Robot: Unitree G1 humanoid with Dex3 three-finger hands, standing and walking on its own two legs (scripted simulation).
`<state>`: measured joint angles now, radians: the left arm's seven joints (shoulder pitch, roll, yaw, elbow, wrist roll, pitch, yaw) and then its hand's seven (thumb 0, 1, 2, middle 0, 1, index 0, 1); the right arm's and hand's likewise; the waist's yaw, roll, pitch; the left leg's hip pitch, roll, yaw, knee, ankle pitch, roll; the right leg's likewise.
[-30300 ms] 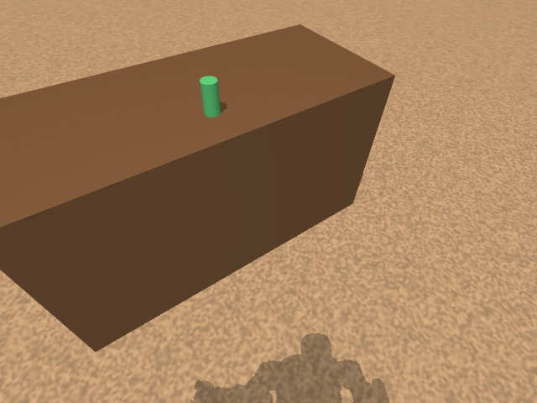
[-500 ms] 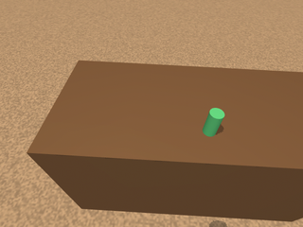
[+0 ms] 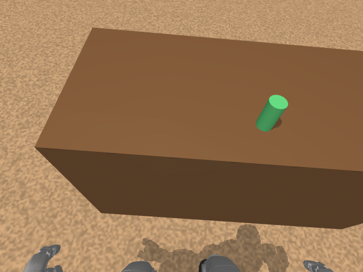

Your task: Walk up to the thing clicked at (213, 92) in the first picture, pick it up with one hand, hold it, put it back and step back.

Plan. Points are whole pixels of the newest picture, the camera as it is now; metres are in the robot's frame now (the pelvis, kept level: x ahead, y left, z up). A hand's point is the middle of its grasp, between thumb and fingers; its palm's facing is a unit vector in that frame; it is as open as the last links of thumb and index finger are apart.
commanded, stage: step back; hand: right
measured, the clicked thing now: (270, 114) +0.50 -0.26 -0.01
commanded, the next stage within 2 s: none
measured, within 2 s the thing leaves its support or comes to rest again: neither
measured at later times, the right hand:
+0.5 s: hand out of the picture +0.01 -0.26 -0.16, palm faces +0.07 +0.93 -0.37, open 7.4 cm
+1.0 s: hand out of the picture -0.10 -0.23 -0.12, palm faces -0.04 +0.89 -0.45, open 7.4 cm
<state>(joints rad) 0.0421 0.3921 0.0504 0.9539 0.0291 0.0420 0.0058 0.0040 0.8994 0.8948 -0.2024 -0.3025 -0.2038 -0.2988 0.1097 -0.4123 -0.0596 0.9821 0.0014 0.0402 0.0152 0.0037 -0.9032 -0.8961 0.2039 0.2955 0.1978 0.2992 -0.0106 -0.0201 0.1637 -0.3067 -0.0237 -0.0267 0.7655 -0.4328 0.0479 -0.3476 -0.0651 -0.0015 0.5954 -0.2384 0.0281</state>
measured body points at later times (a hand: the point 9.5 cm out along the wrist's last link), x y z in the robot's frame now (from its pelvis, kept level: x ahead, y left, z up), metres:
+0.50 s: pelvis -0.07 +0.01 -0.01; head -0.01 +0.00 +0.44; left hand +0.06 +0.32 -0.12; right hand +0.01 -0.30 -0.13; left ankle -0.03 +0.12 -0.72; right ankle -0.08 -0.10 -0.73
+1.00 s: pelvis -0.18 +0.04 +0.01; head -0.13 +0.08 +0.45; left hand -0.05 +0.35 -0.12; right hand -0.10 -0.27 -0.09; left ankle -0.15 +0.15 -0.73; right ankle -0.19 -0.11 -0.64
